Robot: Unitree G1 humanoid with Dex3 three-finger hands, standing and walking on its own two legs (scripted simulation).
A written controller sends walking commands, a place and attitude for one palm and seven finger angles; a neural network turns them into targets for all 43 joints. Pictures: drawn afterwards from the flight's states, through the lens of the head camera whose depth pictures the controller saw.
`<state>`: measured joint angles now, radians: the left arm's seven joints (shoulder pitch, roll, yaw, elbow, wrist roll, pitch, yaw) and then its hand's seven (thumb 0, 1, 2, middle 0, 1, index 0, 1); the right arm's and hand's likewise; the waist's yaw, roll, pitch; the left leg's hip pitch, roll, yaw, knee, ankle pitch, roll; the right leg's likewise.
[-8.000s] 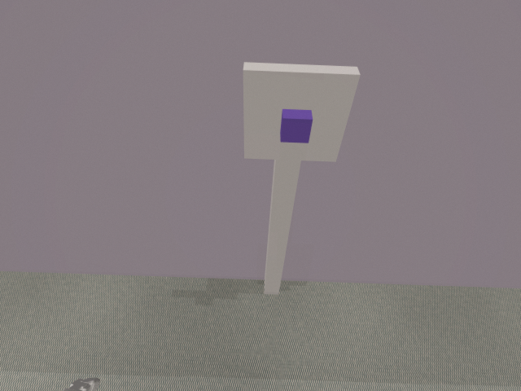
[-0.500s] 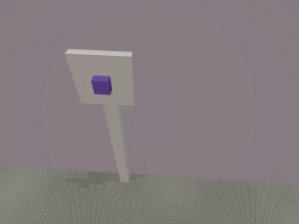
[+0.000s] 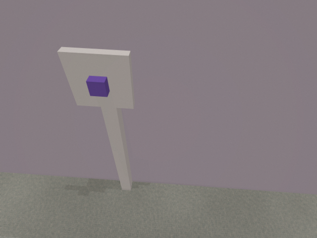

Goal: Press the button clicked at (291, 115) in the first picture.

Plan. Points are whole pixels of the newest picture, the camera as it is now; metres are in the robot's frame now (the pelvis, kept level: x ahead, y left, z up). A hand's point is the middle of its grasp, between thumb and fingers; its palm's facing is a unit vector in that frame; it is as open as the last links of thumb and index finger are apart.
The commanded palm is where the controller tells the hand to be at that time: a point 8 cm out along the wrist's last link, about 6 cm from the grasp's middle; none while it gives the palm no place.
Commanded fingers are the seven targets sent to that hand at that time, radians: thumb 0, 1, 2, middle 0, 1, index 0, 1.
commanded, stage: come to a stop and stand still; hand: left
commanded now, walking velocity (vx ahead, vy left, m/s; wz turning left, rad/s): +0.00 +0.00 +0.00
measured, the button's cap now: (98, 85) +0.53 +0.22 +0.11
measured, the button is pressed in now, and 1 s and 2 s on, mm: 0 0 0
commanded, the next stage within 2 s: look again from close up in 0.12 s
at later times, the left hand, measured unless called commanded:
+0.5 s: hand out of the picture +0.02 +0.16 -0.17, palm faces +0.04 -0.99 -0.16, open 7.4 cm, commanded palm none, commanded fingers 0.00 0.90 0.90 -0.20 -0.30 -0.20 -0.30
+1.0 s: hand (90, 219) +0.19 +0.19 -0.06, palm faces +0.25 -0.95 -0.19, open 7.0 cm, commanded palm +0.15 +0.21 -0.05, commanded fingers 0.00 0.90 0.90 -0.45 -0.57 -0.45 -0.57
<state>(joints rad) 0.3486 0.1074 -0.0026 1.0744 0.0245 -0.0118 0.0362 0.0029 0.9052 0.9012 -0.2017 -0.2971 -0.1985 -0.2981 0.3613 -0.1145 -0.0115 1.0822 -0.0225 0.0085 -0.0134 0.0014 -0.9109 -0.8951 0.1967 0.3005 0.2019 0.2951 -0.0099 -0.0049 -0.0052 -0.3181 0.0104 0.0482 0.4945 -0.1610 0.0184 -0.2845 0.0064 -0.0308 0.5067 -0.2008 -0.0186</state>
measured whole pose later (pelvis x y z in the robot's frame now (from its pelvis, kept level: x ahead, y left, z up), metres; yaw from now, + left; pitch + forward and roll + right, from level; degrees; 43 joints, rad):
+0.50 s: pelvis +0.03 +0.00 +0.01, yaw +0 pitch -1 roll +0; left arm 0.34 0.11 0.00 1.09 0.02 -0.02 0.04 0.00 0.91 0.90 -0.20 -0.30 -0.20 -0.30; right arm 0.31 -0.12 0.00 1.10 -0.02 -0.01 -0.02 0.01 -0.92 -0.90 0.20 0.30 0.20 0.30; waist 0.00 0.00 0.02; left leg -0.26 0.00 0.05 0.44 -0.17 0.02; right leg -0.23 0.00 -0.03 0.46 -0.22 -0.01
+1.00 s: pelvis +0.05 +0.00 -0.01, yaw +2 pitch +0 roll +0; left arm 0.52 0.19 -0.01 0.21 -0.16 -0.06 0.13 0.05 0.96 0.90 -0.25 -0.35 -0.25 -0.35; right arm 0.34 -0.23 0.01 0.85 0.04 -0.24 -0.08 0.02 -0.92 -0.89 0.20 0.30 0.20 0.30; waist -0.03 0.03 -0.02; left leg -0.32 -0.01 0.02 0.58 -0.26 0.01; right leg -0.28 -0.02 -0.06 0.60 -0.32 -0.02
